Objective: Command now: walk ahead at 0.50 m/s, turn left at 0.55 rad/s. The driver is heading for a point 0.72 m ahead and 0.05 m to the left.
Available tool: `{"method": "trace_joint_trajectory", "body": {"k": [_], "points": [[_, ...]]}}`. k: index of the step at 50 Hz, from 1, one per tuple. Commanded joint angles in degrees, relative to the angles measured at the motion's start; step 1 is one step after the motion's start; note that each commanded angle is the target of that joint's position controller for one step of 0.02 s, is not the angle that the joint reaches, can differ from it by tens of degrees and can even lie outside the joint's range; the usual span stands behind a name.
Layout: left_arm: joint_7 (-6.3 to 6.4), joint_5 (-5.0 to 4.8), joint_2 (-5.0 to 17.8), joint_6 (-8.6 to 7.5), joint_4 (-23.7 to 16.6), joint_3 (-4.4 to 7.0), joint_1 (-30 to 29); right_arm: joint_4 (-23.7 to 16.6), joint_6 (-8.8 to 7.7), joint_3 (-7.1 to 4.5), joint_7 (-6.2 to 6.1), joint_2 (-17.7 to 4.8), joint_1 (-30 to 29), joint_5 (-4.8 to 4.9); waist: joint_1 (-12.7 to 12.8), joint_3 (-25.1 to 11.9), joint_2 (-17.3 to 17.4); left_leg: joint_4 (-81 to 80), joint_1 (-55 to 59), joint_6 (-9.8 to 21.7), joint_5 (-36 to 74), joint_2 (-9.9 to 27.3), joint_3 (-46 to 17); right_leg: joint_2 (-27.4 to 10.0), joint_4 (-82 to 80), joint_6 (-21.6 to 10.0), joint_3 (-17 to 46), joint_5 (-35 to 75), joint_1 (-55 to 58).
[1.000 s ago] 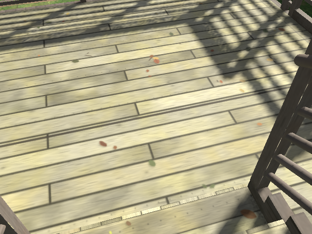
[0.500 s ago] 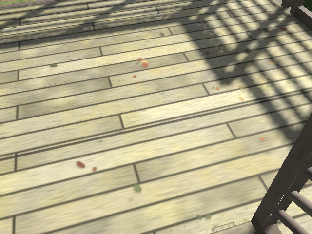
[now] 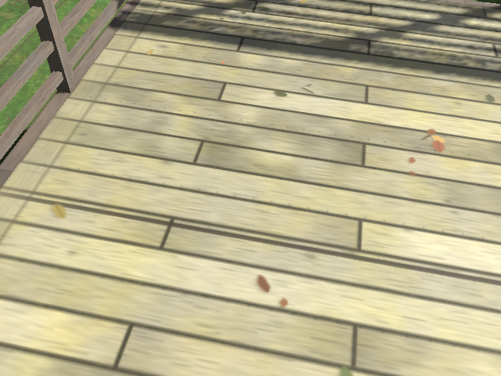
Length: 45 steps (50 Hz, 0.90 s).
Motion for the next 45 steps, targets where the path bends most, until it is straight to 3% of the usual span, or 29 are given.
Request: {"method": "trace_joint_trajectory", "body": {"k": [1,2,3,5,7,9,11,12,13,15,17,19,20,21,22,24,25,27,29,30,32,35,37,39,41,42,43,44,45], "points": [[-5.89,1.58,2.93,1.06,1.18,0.75,9.24,10.78,-0.79,-5.73,-0.23,-15.03,40.0,0.55,-14.73,-19.23,12.5,21.38,66.61,14.6,38.16,4.55,-5.5,1.76,39.52,-2.05,3.82,6.69,-41.68],[-7.63,-0.66,6.59,-0.07,-4.37,1.58,1.37,13.01,-0.24,-6.98,-0.69,-17.2,46.77,0.41,-19.3,-27.63,10.01,23.1,75.25,18.96,44.06,8.94,-13.91,3.04,54.04,-1.4,10.36,-0.09,-50.14],[-7.12,-3.34,11.27,-2.72,-12.55,3.21,-19.62,14.38,-0.95,-6.16,-1.46,-14.01,47.58,-0.26,-24.96,-12.13,8.31,13.47,63.91,18.14,20.19,10.12,-20.27,3.93,55.92,-3.03,11.43,-0.36,-65.74],[-4.38,-3.14,9.92,-4.5,-17.12,3.26,-27.03,8.84,-1.08,-3.58,-0.94,-4.94,29.73,2.34,-17.62,-2.66,-3.67,6.68,38.55,15.61,-12.24,10.9,-21.95,-0.77,44.08,-6.8,18.18,8.62,-64.82],[-2.24,-0.66,3.87,-4.07,-16.53,1.92,-22.08,4.82,-2.71,-0.09,-0.34,1.04,16.71,2.03,-6.68,8.03,-9.48,2.86,2.81,14.68,-20.45,9.68,-20.56,-4.64,17.96,-10.7,25.7,28.14,-47.52],[-2.3,-0.01,5.11,-2.2,-15.51,2.33,-20.45,1.34,-3.76,-0.35,-0.51,-2.66,8.83,4.48,-4.44,8.24,-2.32,-0.76,-14.33,15.32,-27.29,4.82,-18.24,-1.79,3.81,-9.52,22.35,35.61,-33.55],[-2.99,0.14,5.46,-1.4,-17.02,1.3,-15.71,-0.57,-3.91,-0.31,-1.06,-4.55,7.09,1.92,-1.62,4.43,-1.17,8.36,-29.45,12.99,-24.0,0.07,-13.29,1.06,4.57,-8.52,18.47,46.87,-18.94],[-3.24,-0.21,4.61,-1.66,-17.72,0.27,-19.75,-0.03,-4.59,0.82,-1.96,-0.75,10.62,0.76,-5.79,4.13,-3.02,13.55,-22.88,12.36,-27.88,-1.69,-14.73,-1.6,-4.83,-6.89,26.0,64.88,-27.48],[-2.86,-1.5,4.98,-2.01,-16.47,-0.54,-20.09,-1.06,-4.69,0.28,-2.86,-1.62,11.88,0.12,-8.94,3.48,-6.71,18.84,-23.16,8.11,-38.34,-6.75,-8.15,-0.83,-21.76,-4.72,23.76,82.2,-21.34],[-2.4,-2.19,8.79,-0.59,-21.3,0.01,-27.3,0.21,-4.17,0.21,-2.12,-5.83,17.27,-0.27,-8.5,5.27,-3.37,20.09,-28.87,8.7,-46.59,-6.13,-15.06,1.25,-21.24,-2.84,17.76,74.4,-12.48],[-2.94,-0.59,10.69,0.36,-23.23,0.11,-32.1,1.73,-3.75,0.94,-1.5,-3.66,25.25,0.82,-10.75,7.83,-4.78,25.81,-16.0,9.06,-49.17,-3.22,-23.28,0.0,-30.89,-3.4,20.49,63.01,-18.37],[-3.89,-1.34,12.97,0.21,-22.03,0.47,-33.49,3.72,-2.0,0.06,-2.38,-6.65,28.35,2.63,-12.59,8.74,-5.58,34.33,0.05,7.78,-48.19,-3.26,-26.88,-0.95,-46.6,-4.66,21.51,70.82,-22.83],[-2.16,-11.77,16.62,-1.81,-20.88,4.53,-32.15,3.48,0.64,-2.78,-7.16,-6.78,23.98,9.55,-11.62,6.84,-9.52,44.97,2.33,5.51,-33.32,-8.75,-24.95,0.12,-51.02,-5.66,24.51,69.67,-21.46],[-1.95,-11.25,18.36,-2.4,-16.88,5.31,-19.3,5.77,1.36,-2.31,-7.88,-5.9,26.07,7.71,-7.09,0.37,-9.28,59.63,-6.18,3.33,-35.16,-11.27,-19.21,-1.5,-38.31,-6.13,20.13,90.95,-5.8],[-2.19,-9.06,16.32,-2.15,-11.14,5.35,-4.69,8.62,0.4,-1.82,-6.86,0.91,33.81,9.07,-4.55,-11.01,-17.58,81.95,-26.57,0.23,-64.75,-16.88,-14.16,-8.04,-23.36,-10.52,22.3,100.38,19.99],[-2.96,-10.71,21.67,-0.71,-8.45,7.68,-0.96,2.06,-1.83,-1.18,-7.56,-0.02,31.04,12.08,-3.12,-20.26,-23.84,110.42,-52.34,-2.86,-59.7,-11.81,-10.88,-21.32,-27.96,-20.86,46.66,58.46,30.12],[-2.33,-9.28,15.29,-0.65,-8.33,5.92,-2.9,-1.23,-1.72,-1.58,-8.19,-0.37,18.85,12.24,-1.51,-12.95,-15.61,108.35,-60.7,-2.75,-52.72,-9.98,-7.21,-19.99,-35.27,-21.27,47.02,44.56,25.04],[-0.81,-5.45,10.25,-1.36,-9.33,3.73,-13.4,-6.24,-0.38,-1.24,-8.93,0.27,6.67,10.79,-5.17,-4.13,-2.45,96.19,-54.27,-1.93,-41.07,-4.99,-9.97,-20.65,-39.66,-22.13,51.27,41.66,2.45],[-0.99,-5.47,4.57,-2.07,-8.35,1.33,-20.05,-6.89,0.99,-1.12,-7.69,2.04,6.43,9.5,-11.07,4.73,-3.47,80.76,-48.83,0.37,-34.9,-3.58,-14.13,-13.29,-38.93,-16.45,38.99,39.85,-16.48],[-0.51,-5.34,6.27,-2.4,-10.46,1.26,-25.87,-8.13,0.33,-1.54,-7.17,0.92,6.45,8.23,-13.98,6.02,-5.36,60.74,-39.06,0.02,-27.48,-2.4,-11.62,-7.45,-43.35,-13.92,30.79,39.65,-27.03],[1.24,-5.92,11.89,-2.51,-10.49,2.73,-23.77,-8.23,-0.25,-2.33,-6.63,-0.46,4.76,5.22,-11.88,2.05,-8.68,36.86,-15.93,-3.14,-10.5,-4.53,-4.47,-1.73,-47.34,-13.65,21.79,49.47,-35.92],[2.62,-9.07,15.09,-2.45,-7.97,4.32,-18.23,-10.42,0.72,-1.99,-5.21,0.89,-2.78,7.55,-10.04,1.7,-9.53,21.61,-12.16,-5.66,-9.28,-5.72,-4.02,-5.75,-49.75,-15.61,23.72,52.83,-23.39],[2.66,-9.29,13.77,-1.51,-6.44,4.74,-14.76,-10.99,0.49,-1.85,-4.51,0.68,-7.21,7.39,-7.32,4.88,-7.18,13.53,-17.96,-4.1,-12.2,-6.7,-3.07,-7.14,-45.66,-14.5,24.34,61.43,-11.57],[1.77,-8.42,13.38,-0.5,-5.03,5.19,-10.73,-10.9,0.28,-2.3,-3.61,-0.08,-8.2,6.47,-6.3,3.17,-8.11,8.63,-14.59,-1.85,-13.53,-8.59,-1.25,-6.51,-39.45,-13.05,22.71,71.26,-5.0],[0.98,-7.49,12.29,-0.4,-5.19,4.88,-10.22,-7.04,0.5,-4.08,-3.66,-3.93,3.41,5.58,-10.96,-5.27,-6.97,6.34,5.65,1.48,0.19,-9.78,-1.21,-1.73,-26.3,-10.02,19.57,77.1,-8.11],[0.38,-6.19,9.76,-1.2,-6.53,4.16,-9.41,-4.33,0.7,-5.25,-3.96,-8.91,14.31,4.38,-13.15,-15.28,-2.82,14.96,31.02,7.36,27.86,1.0,-11.45,2.05,-10.69,-6.9,17.76,58.97,-24.86],[-0.76,-6.66,5.53,-1.77,-6.59,2.16,-5.03,-2.26,1.26,-5.05,-3.67,-10.08,19.53,5.22,-13.26,-27.36,8.27,12.09,44.99,17.65,31.6,16.26,-28.49,7.99,9.76,-3.86,19.06,12.37,-37.21],[-1.38,-7.85,9.78,-2.07,-5.81,3.56,-5.49,-2.91,1.8,-4.77,-3.61,-8.44,19.86,5.71,-14.1,-29.07,3.88,9.0,42.06,17.26,16.52,14.66,-32.39,6.6,14.81,-3.74,26.21,8.72,-39.24],[-0.79,-8.89,11.22,-1.78,-8.94,4.32,-12.27,-4.65,2.17,-4.57,-4.27,-7.84,11.6,6.04,-12.31,-20.23,1.73,5.38,32.15,14.09,7.3,11.84,-27.0,4.47,15.0,-2.98,24.05,14.11,-41.79]]}}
